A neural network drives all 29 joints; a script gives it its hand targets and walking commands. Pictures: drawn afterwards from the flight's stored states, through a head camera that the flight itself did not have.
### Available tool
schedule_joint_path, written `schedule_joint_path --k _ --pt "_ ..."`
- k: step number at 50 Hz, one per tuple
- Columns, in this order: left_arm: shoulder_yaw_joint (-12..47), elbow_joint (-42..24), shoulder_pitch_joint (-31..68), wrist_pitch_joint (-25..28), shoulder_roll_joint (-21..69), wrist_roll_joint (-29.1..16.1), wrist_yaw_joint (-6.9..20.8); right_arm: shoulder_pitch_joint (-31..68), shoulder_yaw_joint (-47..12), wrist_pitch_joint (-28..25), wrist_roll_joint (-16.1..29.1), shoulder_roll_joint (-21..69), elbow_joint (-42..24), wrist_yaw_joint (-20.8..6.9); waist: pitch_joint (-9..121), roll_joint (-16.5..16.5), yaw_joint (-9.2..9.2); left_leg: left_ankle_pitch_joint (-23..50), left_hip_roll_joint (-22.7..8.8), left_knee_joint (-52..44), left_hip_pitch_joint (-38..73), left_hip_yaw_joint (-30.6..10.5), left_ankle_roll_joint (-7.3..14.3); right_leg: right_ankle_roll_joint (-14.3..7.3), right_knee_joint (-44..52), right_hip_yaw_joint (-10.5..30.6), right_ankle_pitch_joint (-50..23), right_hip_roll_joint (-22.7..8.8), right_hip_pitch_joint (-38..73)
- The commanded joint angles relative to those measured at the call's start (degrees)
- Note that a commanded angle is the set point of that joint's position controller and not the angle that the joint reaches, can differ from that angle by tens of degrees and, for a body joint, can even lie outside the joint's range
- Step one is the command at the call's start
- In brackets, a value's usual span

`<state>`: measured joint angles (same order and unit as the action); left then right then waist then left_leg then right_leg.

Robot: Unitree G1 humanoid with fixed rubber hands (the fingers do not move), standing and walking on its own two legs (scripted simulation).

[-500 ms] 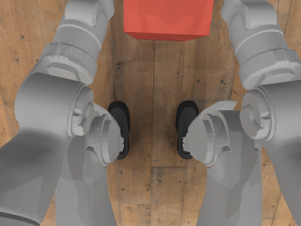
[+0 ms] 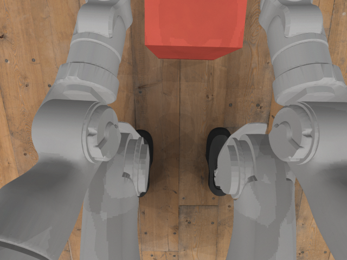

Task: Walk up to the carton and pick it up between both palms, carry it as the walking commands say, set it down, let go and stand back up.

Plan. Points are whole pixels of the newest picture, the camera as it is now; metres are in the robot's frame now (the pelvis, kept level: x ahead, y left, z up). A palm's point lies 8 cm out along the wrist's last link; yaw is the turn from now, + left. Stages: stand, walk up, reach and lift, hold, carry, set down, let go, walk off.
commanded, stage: reach and lift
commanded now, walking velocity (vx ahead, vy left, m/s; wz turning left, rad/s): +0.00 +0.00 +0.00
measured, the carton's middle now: out of the picture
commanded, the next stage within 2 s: none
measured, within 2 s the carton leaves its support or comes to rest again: leaves its support in 0.36 s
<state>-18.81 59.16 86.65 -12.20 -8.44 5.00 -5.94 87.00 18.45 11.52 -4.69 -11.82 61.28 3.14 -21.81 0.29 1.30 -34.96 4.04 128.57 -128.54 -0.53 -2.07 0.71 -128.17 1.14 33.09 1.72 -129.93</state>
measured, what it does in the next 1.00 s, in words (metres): rises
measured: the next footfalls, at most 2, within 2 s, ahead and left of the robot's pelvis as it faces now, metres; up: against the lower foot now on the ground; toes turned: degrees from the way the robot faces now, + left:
none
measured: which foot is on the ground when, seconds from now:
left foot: down 0.00-1.00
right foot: down 0.00-1.00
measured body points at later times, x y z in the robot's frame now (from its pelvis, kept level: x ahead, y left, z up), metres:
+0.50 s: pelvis +0.01 +0.00 +0.01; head +0.36 -0.02 +0.28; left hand +0.56 +0.09 -0.14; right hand +0.55 -0.15 -0.14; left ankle +0.11 +0.12 -0.32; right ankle +0.11 -0.12 -0.32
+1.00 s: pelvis +0.00 +0.00 +0.05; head +0.35 -0.02 +0.34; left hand +0.55 +0.09 -0.08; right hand +0.55 -0.15 -0.09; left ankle +0.11 +0.12 -0.32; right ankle +0.11 -0.12 -0.32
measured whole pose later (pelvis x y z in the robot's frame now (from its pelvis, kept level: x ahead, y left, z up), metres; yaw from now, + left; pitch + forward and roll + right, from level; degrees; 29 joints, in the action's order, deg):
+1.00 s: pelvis +0.00 +0.00 +0.05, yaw +0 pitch +40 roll +2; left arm -24.2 44.4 75.8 -16.5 -0.2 9.7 -10.1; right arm 76.4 23.8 17.5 -10.6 -2.5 46.0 8.6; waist -11.1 0.7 1.3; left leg -34.1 5.3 118.5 -124.1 -1.9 -3.2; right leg 1.8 -118.5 2.7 32.3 4.2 -125.6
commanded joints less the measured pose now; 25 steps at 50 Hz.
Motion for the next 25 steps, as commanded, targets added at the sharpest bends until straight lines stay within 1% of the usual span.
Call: schedule_joint_path --k 1,7,12,16,19,22,25 --pt "15.9 -5.7 22.6 1.9 57.2 -4.9 13.9 21.7 -14.7 -1.4 4.3 57.3 -5.0 -14.7 56.7 1.3 1.26 18.6 5.8 -9.4 26.7 3.9 1.4 -1.2 9.1 -3.6 -18.4 6.4 28.8" --pt "16.2 -5.9 22.5 2.1 58.3 -5.3 13.6 20.4 -14.9 -1.2 3.8 58.4 -4.3 -14.7 57.1 0.9 1.88 19.5 6.1 -9.8 25.4 3.8 1.5 -1.7 9.1 -3.4 -20.1 6.4 29.0" --pt "17.3 -7.6 24.1 2.2 59.3 -5.9 13.0 21.0 -15.7 -1.0 3.9 59.6 -5.3 -14.3 61.5 0.8 2.16 20.7 6.3 -10.2 26.5 3.9 1.4 -1.8 9.1 -3.6 -22.0 6.5 31.3" --pt "20.5 -11.5 26.4 2.2 61.5 -7.5 12.2 23.0 -18.4 -0.9 5.6 62.1 -9.3 -13.5 71.4 0.9 2.19 24.3 6.6 -10.2 30.8 4.2 1.2 -1.5 9.1 -4.0 -26.4 6.7 36.6" --pt "23.1 -14.5 28.4 1.9 63.3 -8.7 11.3 26.2 -21.2 -0.7 7.8 64.2 -13.8 -12.8 79.5 0.8 1.62 27.4 6.8 -10.3 34.8 4.4 1.1 -1.1 9.3 -4.6 -29.7 6.9 40.1" --pt "23.2 -14.7 29.0 1.3 63.8 -7.8 10.5 28.5 -22.3 -0.1 8.1 64.8 -15.5 -12.2 80.9 0.6 0.75 26.3 6.9 -11.1 35.4 4.7 1.3 -0.8 10.3 -4.8 -28.5 7.1 40.0" --pt "22.5 -14.5 29.5 0.6 63.8 -6.3 10.2 29.4 -22.0 0.5 7.0 65.0 -15.6 -11.8 80.8 0.0 0.54 22.9 7.0 -12.2 34.2 4.9 1.4 -0.7 11.7 -4.7 -25.3 7.4 40.2"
